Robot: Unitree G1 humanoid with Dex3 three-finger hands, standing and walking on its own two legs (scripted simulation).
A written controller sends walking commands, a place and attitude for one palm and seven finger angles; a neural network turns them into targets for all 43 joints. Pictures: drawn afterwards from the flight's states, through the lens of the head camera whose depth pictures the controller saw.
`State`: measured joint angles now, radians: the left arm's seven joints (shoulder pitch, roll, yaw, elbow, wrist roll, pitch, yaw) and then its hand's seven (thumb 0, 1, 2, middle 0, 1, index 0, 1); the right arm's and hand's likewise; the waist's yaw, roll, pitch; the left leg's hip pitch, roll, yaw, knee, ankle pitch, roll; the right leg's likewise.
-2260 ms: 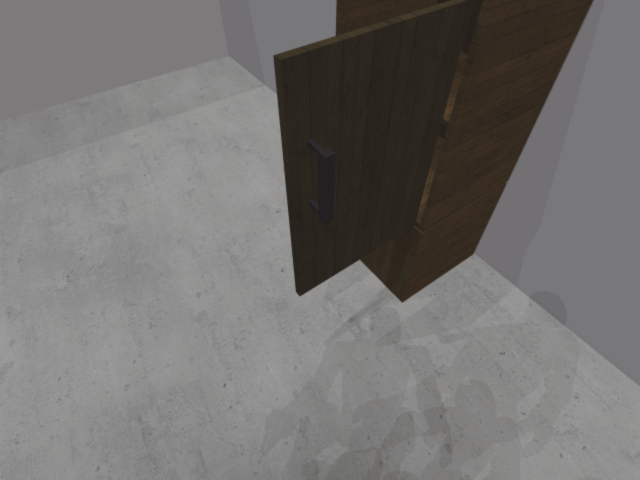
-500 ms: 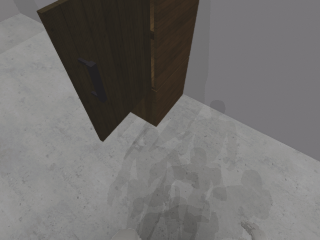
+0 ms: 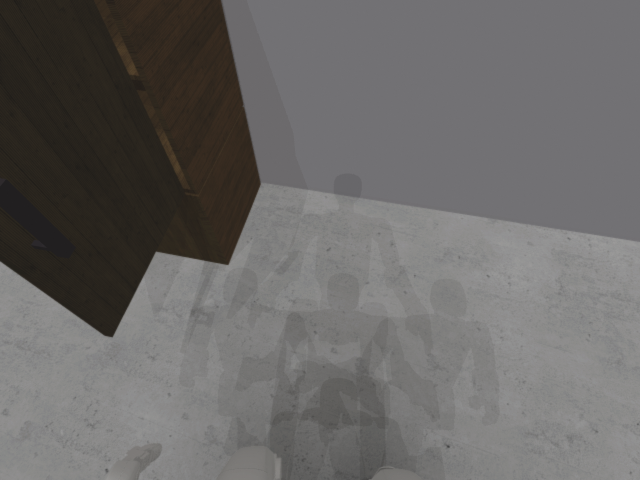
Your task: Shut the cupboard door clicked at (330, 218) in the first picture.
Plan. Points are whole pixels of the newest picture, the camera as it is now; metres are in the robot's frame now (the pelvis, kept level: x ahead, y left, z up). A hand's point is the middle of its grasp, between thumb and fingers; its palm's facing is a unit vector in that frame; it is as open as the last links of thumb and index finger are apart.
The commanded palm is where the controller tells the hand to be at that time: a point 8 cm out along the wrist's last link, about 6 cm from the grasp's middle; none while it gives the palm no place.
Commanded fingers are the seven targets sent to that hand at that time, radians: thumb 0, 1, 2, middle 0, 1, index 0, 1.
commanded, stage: walk to a spot facing it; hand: left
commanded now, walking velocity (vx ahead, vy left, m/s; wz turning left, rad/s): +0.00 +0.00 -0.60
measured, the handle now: (21, 220) +0.42 +0.44 +0.04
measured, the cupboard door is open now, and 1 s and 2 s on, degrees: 91 91 91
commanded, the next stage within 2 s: turn to face it in 1.54 s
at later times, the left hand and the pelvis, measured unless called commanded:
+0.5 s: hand (238, 400) +0.23 +0.14 -0.14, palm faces -0.36 -0.91 -0.21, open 7.4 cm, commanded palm none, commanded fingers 0.00 0.90 0.90 -0.20 -0.30 -0.20 -0.30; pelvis +0.05 -0.01 +0.01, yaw -19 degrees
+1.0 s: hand (331, 305) +0.39 +0.01 -0.16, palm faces -0.56 -0.81 -0.17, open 7.4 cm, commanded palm none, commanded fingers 0.00 0.90 0.90 -0.20 -0.30 -0.20 -0.30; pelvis +0.22 -0.11 +0.01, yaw -35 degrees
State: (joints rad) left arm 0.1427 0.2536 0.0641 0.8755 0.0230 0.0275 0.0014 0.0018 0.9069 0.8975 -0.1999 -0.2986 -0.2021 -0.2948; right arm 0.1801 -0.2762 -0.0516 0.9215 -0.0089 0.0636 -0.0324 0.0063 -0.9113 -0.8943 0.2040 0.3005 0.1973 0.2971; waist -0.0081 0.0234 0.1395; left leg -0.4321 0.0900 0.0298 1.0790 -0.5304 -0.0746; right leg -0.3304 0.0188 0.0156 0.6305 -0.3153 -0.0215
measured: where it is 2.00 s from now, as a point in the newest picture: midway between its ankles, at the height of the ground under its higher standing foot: (471, 351)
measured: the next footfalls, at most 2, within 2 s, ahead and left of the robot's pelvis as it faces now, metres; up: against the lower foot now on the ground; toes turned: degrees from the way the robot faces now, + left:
left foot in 0.20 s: +0.07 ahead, +0.14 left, +0.00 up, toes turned -6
right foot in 0.54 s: +0.07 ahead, -0.17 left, +0.00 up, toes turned -27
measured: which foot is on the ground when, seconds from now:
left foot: up 0.00-0.18, down 0.20-0.54, up 0.56-0.80, down 0.82-1.00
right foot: down 0.00-0.20, up 0.22-0.52, down 0.54-0.82, up 0.84-1.00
